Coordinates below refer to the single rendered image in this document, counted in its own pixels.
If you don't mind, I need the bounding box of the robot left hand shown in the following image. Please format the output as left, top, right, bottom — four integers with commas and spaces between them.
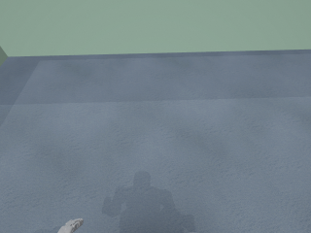
57, 218, 84, 233

